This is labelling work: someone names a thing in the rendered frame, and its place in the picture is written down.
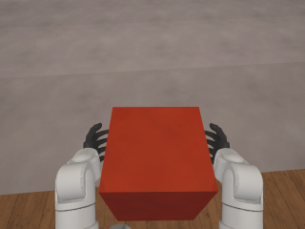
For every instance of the carton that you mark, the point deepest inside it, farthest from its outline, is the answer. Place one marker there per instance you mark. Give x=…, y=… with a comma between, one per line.
x=157, y=164

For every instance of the robot left hand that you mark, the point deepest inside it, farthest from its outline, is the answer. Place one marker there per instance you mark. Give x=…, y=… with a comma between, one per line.
x=92, y=142

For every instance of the robot left forearm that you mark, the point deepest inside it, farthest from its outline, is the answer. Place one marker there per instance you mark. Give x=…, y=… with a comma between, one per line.
x=74, y=200

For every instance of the robot right hand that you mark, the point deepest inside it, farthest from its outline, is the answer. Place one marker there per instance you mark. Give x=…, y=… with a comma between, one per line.
x=219, y=140

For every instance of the robot right forearm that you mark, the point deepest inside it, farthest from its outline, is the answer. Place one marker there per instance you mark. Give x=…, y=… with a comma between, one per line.
x=242, y=191

